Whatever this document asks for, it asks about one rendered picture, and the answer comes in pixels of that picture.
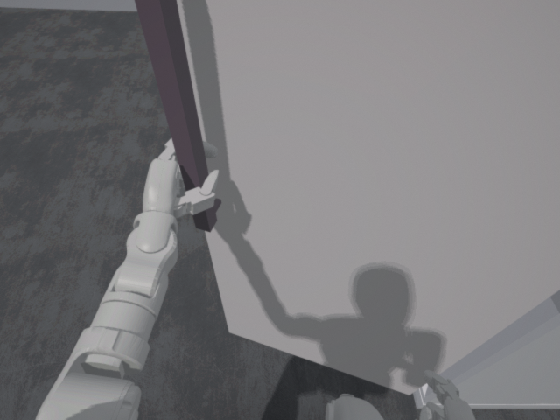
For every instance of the robot right thigh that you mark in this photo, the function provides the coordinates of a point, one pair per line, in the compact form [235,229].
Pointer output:
[351,408]

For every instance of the robot left hand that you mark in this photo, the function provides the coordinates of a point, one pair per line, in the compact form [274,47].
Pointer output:
[164,180]

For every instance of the robot left forearm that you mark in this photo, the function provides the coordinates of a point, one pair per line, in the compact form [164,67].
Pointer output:
[116,343]

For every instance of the left robot upper arm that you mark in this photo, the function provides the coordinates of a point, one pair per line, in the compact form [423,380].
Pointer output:
[93,397]

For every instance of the fridge door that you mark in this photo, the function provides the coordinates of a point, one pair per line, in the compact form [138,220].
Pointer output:
[389,173]

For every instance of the handle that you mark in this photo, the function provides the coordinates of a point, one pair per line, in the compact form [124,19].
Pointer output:
[165,42]

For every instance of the robot right hand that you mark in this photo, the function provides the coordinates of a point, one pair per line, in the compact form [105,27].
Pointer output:
[448,395]

